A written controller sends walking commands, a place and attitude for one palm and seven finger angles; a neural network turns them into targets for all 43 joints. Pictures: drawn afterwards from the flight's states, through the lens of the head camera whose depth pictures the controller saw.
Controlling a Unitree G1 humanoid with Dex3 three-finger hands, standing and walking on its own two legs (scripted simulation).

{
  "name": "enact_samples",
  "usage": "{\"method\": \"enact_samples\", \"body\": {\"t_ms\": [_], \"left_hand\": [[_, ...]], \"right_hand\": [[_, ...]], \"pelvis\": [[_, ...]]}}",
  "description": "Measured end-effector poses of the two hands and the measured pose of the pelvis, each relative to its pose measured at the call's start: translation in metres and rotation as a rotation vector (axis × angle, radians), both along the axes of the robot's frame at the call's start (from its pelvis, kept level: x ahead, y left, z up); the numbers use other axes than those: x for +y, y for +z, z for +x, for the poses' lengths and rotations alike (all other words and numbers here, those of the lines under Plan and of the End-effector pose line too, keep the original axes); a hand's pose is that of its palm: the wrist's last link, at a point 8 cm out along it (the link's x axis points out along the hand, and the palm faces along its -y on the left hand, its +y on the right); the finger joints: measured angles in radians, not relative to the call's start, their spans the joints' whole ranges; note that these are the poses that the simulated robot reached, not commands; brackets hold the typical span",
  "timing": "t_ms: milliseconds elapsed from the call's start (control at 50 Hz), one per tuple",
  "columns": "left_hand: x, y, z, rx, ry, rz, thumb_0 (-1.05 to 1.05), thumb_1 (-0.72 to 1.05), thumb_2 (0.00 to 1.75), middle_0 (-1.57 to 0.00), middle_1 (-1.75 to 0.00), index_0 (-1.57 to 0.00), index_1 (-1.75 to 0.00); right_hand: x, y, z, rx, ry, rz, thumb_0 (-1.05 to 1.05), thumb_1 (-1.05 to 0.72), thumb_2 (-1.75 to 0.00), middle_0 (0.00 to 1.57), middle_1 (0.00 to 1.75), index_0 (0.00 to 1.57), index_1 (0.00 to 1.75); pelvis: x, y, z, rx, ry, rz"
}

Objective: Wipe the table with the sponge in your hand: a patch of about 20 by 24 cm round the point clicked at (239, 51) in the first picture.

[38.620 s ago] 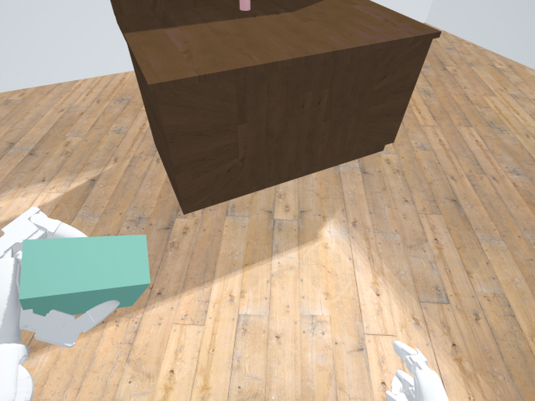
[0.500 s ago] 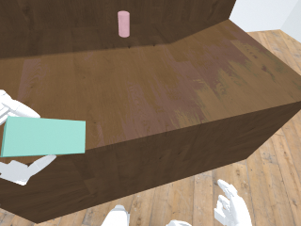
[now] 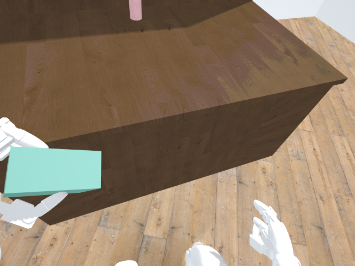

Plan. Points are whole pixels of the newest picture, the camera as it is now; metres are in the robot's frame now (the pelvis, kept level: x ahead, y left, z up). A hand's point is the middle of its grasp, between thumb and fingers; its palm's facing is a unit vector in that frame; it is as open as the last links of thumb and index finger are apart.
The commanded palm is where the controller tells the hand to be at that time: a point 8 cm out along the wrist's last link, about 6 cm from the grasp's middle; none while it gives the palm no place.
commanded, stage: stop stepping back and stand still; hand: left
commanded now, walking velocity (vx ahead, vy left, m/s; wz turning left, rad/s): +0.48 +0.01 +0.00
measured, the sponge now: (64, 174) +0.23 +0.20 +0.14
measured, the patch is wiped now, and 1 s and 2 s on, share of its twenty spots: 1.00 1.00 1.00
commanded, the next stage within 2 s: stand and wait in 0.92 s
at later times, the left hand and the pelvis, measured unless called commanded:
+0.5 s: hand out of the picture +0.08 +0.21 +0.18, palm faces +0.40 -0.84 -0.37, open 10.0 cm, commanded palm +0.04 +0.25 +0.20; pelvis -0.12 -0.03 -0.01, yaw +0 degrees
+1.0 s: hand out of the picture +0.06 +0.19 +0.19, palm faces +0.43 -0.81 -0.40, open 10.0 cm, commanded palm +0.01 +0.22 +0.20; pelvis -0.14 -0.06 +0.00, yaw +1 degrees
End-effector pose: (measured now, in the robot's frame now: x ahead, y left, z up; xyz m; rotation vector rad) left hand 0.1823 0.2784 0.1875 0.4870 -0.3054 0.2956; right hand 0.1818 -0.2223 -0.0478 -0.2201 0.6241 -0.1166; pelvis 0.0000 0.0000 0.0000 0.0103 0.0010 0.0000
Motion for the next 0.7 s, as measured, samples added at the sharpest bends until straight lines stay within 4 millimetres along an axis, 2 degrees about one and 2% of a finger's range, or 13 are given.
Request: {"method": "enact_samples", "body": {"t_ms": [80, 180, 280, 340, 380, 440, 500, 600, 640, 700], "left_hand": [[-0.017, 0.010, -0.032, -0.032, -0.005, 0.031, -0.01, -0.53, 1.08, -0.74, -1.38, -0.77, -1.35], [-0.024, 0.005, -0.066, -0.046, 0.038, 0.016, -0.01, -0.53, 1.08, -0.74, -1.38, -0.77, -1.34], [-0.022, -0.008, -0.094, -0.036, 0.042, -0.069, -0.01, -0.53, 1.08, -0.74, -1.38, -0.77, -1.34], [-0.023, -0.016, -0.107, -0.039, 0.024, -0.082, -0.01, -0.53, 1.08, -0.74, -1.38, -0.77, -1.35], [-0.023, -0.018, -0.118, -0.067, 0.007, -0.067, -0.01, -0.53, 1.08, -0.74, -1.38, -0.77, -1.35], [-0.025, -0.015, -0.135, -0.074, 0.017, -0.030, -0.01, -0.53, 1.08, -0.74, -1.38, -0.77, -1.35], [-0.027, 0.002, -0.145, -0.090, 0.018, -0.004, -0.01, -0.53, 1.08, -0.74, -1.38, -0.77, -1.34], [-0.025, 0.022, -0.151, -0.120, 0.076, -0.028, -0.01, -0.53, 1.08, -0.74, -1.38, -0.77, -1.34], [-0.027, 0.021, -0.153, -0.096, 0.101, -0.023, -0.01, -0.53, 1.08, -0.74, -1.38, -0.77, -1.35], [-0.038, 0.006, -0.155, -0.036, 0.107, -0.015, -0.01, -0.53, 1.08, -0.74, -1.38, -0.77, -1.35]], "right_hand": [[-0.012, -0.012, -0.036, 0.022, -0.002, 0.020, 0.01, -0.90, -0.90, 0.21, 0.30, 0.21, 0.30], [-0.033, -0.040, -0.074, 0.109, -0.006, 0.017, 0.01, -0.90, -0.90, 0.21, 0.30, 0.21, 0.30], [-0.047, -0.031, -0.114, 0.145, -0.048, 0.001, 0.01, -0.91, -0.90, 0.21, 0.30, 0.20, 0.30], [-0.052, -0.026, -0.132, 0.110, -0.057, -0.029, 0.01, -0.91, -0.90, 0.21, 0.30, 0.20, 0.30], [-0.053, -0.027, -0.143, 0.081, -0.052, -0.061, 0.01, -0.91, -0.90, 0.21, 0.30, 0.20, 0.30], [-0.051, -0.022, -0.161, 0.035, -0.078, -0.050, 0.01, -0.91, -0.90, 0.20, 0.30, 0.20, 0.30], [-0.044, -0.022, -0.177, 0.002, -0.092, 0.005, 0.01, -0.91, -0.90, 0.20, 0.30, 0.20, 0.30], [-0.035, -0.036, -0.200, 0.115, -0.036, 0.055, 0.01, -0.91, -0.90, 0.20, 0.30, 0.20, 0.30], [-0.036, -0.043, -0.204, 0.133, -0.026, 0.071, 0.01, -0.91, -0.90, 0.21, 0.30, 0.20, 0.30], [-0.046, -0.055, -0.205, 0.144, -0.022, 0.076, 0.01, -0.90, -0.90, 0.21, 0.30, 0.21, 0.30]], "pelvis": [[-0.013, -0.005, -0.016, -0.007, 0.014, -0.011], [-0.025, -0.013, -0.046, -0.051, 0.062, -0.069], [-0.032, -0.008, -0.071, -0.001, 0.037, -0.035], [-0.032, -0.012, -0.090, 0.040, 0.047, -0.035], [-0.030, -0.021, -0.103, 0.053, 0.054, -0.035], [-0.031, -0.020, -0.117, 0.012, -0.007, 0.042], [-0.032, -0.010, -0.120, -0.002, -0.002, 0.035], [-0.038, 0.003, -0.130, -0.002, 0.045, -0.011], [-0.044, 0.001, -0.134, -0.005, 0.042, -0.018], [-0.052, -0.008, -0.142, -0.012, 0.041, -0.045]]}}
